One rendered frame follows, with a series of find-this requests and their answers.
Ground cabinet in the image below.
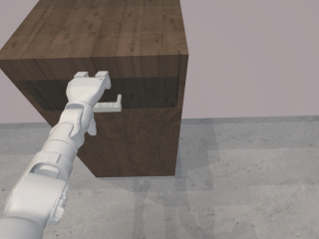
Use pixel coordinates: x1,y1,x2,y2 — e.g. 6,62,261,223
0,0,189,178

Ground robot left forearm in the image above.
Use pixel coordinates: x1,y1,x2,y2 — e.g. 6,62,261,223
4,101,94,215

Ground drawer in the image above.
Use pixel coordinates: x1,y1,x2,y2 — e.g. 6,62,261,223
21,76,177,112

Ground robot left hand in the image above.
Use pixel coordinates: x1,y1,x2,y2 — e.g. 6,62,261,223
66,71,112,135

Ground robot left upper arm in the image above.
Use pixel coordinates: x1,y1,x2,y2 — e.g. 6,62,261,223
0,172,70,239

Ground handle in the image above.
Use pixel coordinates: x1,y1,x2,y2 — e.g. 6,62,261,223
93,95,122,113

